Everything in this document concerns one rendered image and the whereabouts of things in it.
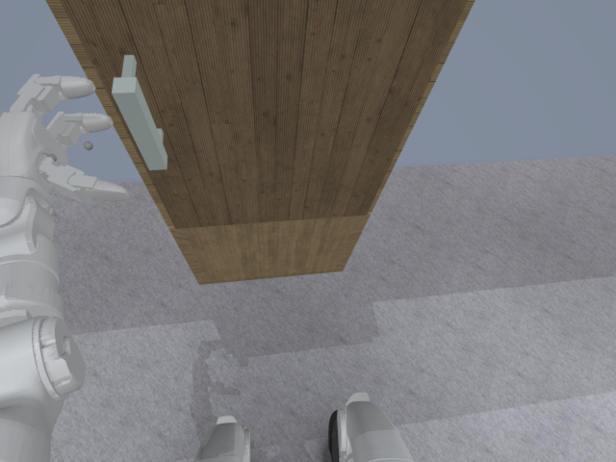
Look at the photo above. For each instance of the handle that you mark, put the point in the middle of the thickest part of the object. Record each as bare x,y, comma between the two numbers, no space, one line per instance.
131,102

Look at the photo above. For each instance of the robot left upper arm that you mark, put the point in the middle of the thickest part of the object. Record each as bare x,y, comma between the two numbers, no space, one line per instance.
40,366

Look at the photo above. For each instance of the right robot shin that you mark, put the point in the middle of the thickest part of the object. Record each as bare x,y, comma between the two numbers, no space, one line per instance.
354,397

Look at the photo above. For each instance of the cupboard door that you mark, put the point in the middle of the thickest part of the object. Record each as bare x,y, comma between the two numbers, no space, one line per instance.
271,110

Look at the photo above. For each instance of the left robot forearm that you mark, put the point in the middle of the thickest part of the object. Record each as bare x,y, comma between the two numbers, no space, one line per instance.
29,260

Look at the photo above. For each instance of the left robot hand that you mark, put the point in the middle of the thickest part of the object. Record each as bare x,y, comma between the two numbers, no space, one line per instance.
25,142

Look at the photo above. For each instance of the robot right thigh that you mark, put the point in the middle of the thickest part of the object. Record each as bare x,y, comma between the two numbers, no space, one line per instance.
366,431

